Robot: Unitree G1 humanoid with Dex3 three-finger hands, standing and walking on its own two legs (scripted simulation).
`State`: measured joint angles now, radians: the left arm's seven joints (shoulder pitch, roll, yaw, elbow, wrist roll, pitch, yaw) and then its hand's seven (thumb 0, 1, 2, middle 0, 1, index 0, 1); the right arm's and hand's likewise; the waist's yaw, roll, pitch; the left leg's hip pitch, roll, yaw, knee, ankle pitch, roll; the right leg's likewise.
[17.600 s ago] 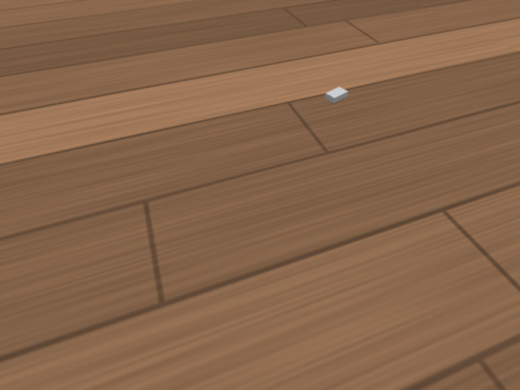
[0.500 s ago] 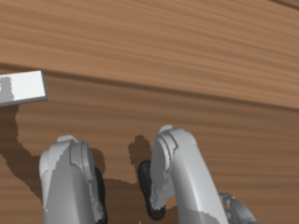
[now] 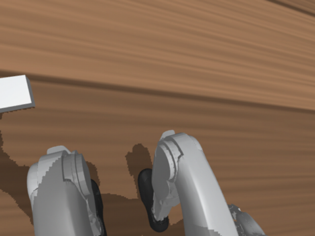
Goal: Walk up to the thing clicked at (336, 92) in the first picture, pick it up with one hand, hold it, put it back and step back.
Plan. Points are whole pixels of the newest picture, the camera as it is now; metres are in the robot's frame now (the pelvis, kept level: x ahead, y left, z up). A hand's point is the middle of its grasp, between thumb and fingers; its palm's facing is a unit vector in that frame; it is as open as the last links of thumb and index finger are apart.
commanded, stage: rise first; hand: left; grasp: from above
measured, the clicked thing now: (1, 95) +0.46 +0.37 -0.30
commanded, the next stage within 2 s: none
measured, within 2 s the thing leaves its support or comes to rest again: neither
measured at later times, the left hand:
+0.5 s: hand out of the picture +0.42 +0.40 -0.19, palm faces -0.40 -0.14 -0.91, open 14.3 cm
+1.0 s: hand out of the picture +0.42 +0.39 -0.17, palm faces -0.42 -0.12 -0.90, open 14.4 cm
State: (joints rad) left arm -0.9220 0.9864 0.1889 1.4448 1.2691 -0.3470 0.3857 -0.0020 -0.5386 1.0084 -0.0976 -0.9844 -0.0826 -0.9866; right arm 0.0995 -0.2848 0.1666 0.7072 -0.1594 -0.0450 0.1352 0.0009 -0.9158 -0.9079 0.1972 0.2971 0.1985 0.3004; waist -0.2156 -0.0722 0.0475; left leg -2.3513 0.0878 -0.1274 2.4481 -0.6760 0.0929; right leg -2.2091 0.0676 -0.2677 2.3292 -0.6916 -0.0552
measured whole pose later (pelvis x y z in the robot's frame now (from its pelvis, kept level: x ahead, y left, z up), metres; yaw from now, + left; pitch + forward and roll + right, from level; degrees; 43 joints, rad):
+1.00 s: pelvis +0.00 +0.00 +0.00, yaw +0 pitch +31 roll -13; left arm -0.93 0.98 0.16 1.42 1.26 -0.33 0.36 0.00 -0.57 1.05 -0.09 -0.98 -0.06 -0.99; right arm 0.11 -0.29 0.18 0.70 -0.15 -0.07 0.15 0.00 -0.91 -0.91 0.20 0.30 0.20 0.30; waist -0.22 -0.07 0.04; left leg -2.35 0.08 -0.13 2.44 -0.66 0.09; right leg -2.20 0.07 -0.27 2.32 -0.68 -0.05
